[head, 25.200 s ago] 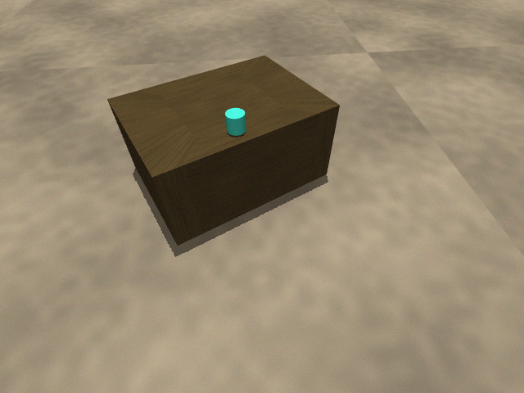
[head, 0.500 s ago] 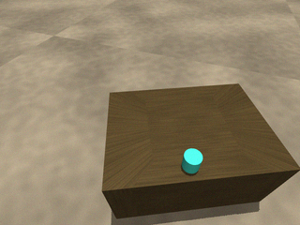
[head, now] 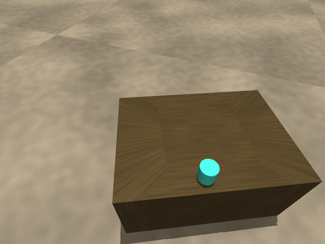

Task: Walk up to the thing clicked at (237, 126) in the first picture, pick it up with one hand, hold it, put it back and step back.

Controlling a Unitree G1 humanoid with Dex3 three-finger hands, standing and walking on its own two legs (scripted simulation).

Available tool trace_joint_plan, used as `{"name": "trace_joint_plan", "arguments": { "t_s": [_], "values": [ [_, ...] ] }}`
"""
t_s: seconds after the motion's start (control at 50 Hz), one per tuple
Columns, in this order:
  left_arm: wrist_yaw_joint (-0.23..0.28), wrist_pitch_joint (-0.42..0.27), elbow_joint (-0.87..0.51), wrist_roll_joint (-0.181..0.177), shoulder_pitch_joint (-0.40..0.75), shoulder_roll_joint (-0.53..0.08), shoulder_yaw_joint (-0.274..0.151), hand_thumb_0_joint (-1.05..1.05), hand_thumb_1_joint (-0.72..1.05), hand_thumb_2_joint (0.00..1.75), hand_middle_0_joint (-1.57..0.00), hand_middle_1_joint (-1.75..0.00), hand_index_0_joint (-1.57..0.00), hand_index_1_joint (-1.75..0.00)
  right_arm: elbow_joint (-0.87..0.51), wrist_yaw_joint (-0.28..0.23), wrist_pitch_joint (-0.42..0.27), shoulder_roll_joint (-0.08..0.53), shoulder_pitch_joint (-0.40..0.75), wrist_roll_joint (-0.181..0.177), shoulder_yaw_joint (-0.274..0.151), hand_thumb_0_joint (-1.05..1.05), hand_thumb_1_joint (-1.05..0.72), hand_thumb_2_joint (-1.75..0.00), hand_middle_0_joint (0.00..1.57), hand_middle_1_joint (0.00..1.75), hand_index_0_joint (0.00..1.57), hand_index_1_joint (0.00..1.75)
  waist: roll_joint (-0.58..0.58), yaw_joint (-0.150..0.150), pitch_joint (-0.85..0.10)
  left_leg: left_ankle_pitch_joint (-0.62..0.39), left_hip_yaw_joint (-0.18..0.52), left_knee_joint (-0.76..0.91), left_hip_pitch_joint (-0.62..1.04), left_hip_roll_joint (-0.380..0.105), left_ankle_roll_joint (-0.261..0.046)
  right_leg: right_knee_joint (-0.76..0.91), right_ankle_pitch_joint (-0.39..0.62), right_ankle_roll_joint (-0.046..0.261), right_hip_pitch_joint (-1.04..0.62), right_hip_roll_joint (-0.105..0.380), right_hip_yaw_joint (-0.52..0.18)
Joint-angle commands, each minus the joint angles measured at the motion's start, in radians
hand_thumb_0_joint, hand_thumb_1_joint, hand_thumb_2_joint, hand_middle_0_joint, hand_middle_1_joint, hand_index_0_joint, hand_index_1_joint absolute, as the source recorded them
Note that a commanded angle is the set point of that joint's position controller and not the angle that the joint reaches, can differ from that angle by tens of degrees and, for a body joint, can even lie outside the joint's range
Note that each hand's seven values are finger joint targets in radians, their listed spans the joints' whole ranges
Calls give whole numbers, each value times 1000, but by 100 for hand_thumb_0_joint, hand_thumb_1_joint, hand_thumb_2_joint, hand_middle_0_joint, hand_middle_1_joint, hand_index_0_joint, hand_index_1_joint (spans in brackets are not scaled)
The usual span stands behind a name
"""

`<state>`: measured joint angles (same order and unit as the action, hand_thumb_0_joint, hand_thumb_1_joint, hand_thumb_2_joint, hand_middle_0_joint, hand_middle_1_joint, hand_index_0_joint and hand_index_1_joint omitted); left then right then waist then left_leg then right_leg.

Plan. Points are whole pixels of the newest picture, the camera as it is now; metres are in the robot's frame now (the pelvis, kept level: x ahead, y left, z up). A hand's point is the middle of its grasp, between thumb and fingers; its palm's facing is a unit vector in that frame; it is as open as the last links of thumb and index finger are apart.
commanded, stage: stand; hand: right
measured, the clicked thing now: (207, 172) +0.47 -0.18 -0.29
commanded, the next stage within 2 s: step back in 1.48 s
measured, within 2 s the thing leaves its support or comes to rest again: neither
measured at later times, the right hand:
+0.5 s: hand out of the picture +0.08 -0.25 -0.15, palm faces +0.00 +0.93 -0.36, open 7.4 cm
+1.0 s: hand out of the picture +0.08 -0.24 -0.15, palm faces -0.01 +0.94 -0.35, open 7.4 cm
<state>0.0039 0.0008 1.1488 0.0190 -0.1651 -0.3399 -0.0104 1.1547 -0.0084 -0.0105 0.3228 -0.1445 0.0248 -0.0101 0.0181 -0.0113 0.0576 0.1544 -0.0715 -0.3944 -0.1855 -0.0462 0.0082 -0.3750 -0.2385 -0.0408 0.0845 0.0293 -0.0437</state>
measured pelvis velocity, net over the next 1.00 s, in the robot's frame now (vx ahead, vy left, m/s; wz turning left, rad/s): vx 0.02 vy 0.01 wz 0.01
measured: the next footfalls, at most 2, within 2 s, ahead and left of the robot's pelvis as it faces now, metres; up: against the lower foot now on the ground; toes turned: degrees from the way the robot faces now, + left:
none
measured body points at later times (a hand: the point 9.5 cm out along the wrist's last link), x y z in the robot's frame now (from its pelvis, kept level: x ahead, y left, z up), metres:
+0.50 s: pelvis +0.02 +0.01 +0.00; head +0.02 +0.01 +0.45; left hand +0.09 +0.30 -0.14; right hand +0.08 -0.30 -0.13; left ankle +0.04 +0.12 -0.74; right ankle -0.02 -0.15 -0.74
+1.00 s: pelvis +0.02 +0.01 +0.00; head +0.03 +0.02 +0.45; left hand +0.08 +0.31 -0.14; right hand +0.09 -0.29 -0.13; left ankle +0.04 +0.12 -0.74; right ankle -0.02 -0.15 -0.74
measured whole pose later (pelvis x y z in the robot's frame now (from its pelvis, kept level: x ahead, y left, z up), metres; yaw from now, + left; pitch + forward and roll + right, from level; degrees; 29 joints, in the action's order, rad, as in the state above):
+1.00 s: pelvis +0.02 +0.01 +0.00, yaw +0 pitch -2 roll +0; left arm 0.01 0.00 1.14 0.01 -0.13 -0.35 -0.01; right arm 1.16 0.00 -0.01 0.34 -0.11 0.02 -0.01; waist 0.02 -0.01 0.05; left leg 0.17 -0.07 -0.36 -0.15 -0.02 0.00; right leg -0.32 -0.24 -0.06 0.04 0.06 -0.04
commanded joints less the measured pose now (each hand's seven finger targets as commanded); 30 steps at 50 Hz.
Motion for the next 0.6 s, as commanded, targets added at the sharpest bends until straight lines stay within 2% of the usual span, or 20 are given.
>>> {"name": "trace_joint_plan", "arguments": {
  "t_s": [0.0,0.04,0.2,0.3,0.38,0.58],
  "values": [
    [8,-23,-52,2,28,-188,-26,0,90,90,-20,-30,-20,-30,-49,-9,-21,212,50,-8,-35,0,-90,-90,20,30,20,30,-12,2,-37,35,121,95,87,-92,-27,95,67,58,94,78,-64],
    [11,-23,-51,-1,37,-190,-25,0,90,90,-20,-30,-20,-30,-44,-10,-21,207,51,-9,-32,0,-90,-90,20,30,20,30,-9,0,-44,-16,111,85,105,-90,-27,91,107,58,93,81,-63],
    [13,-22,-47,-3,37,-197,-23,0,90,90,-20,-30,-20,-30,-37,-8,-17,219,59,-12,-32,0,-90,-90,20,30,20,30,-4,-2,-37,-39,107,86,108,-91,-31,94,121,55,85,88,-59],
    [14,-24,-48,-6,38,-195,-23,0,90,90,-20,-30,-20,-30,-37,-8,-19,218,68,-13,-32,0,-90,-90,20,30,20,30,-7,4,-61,-144,99,69,130,-97,-32,91,183,50,57,91,-53],
    [13,-20,-49,-6,47,-195,-23,0,90,90,-20,-30,-20,-30,-37,-8,-20,219,73,-13,-31,0,-90,-90,20,30,20,30,-22,2,-50,-121,100,81,115,-92,-26,91,166,48,57,92,-48],
    [13,-23,-57,-5,56,-200,-25,0,90,90,-20,-30,-20,-30,-40,-6,-20,228,88,-15,-35,0,-90,-90,20,30,20,30,-10,5,-73,-163,102,72,135,-98,-30,103,194,45,37,98,-42]
  ]
}}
